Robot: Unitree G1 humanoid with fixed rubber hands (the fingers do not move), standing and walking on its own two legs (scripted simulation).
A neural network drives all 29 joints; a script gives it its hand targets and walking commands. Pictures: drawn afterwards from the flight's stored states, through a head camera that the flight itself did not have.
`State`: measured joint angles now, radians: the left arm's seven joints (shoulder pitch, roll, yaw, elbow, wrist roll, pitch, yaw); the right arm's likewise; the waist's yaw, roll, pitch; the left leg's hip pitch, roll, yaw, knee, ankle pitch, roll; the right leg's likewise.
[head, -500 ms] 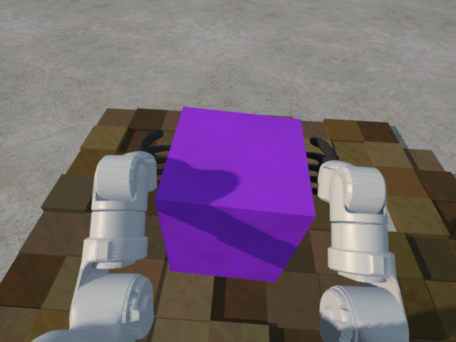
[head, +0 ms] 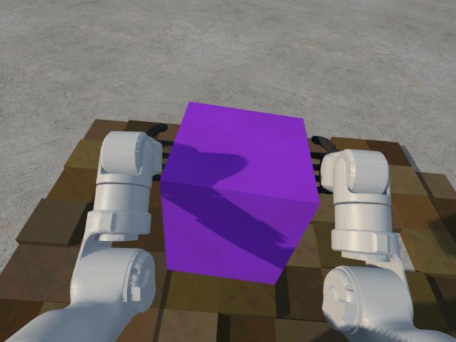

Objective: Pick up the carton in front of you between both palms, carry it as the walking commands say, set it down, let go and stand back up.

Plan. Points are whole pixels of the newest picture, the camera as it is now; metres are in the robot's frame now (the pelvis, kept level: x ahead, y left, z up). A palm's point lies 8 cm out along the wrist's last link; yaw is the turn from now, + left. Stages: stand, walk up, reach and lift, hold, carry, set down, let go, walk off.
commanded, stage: carry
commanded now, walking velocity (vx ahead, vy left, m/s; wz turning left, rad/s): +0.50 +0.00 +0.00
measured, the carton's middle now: (233, 195) +0.36 +0.01 +0.06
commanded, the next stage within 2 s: none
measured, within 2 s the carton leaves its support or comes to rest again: neither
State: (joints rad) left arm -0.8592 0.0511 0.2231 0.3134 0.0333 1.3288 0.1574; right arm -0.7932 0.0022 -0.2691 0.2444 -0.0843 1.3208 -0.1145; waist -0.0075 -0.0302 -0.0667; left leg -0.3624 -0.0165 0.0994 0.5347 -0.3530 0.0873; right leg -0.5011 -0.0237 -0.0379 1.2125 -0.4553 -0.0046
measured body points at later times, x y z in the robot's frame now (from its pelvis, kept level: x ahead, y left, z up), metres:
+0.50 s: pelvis +0.30 -0.02 +0.02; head +0.36 -0.01 +0.46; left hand +0.66 +0.16 +0.09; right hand +0.69 -0.14 +0.10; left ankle +0.23 +0.09 -0.65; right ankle +0.36 -0.10 -0.71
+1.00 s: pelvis +0.63 +0.01 +0.01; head +0.64 +0.02 +0.46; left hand +1.01 +0.15 +0.15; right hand +0.99 -0.15 +0.15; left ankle +0.51 +0.09 -0.72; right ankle +0.74 -0.10 -0.68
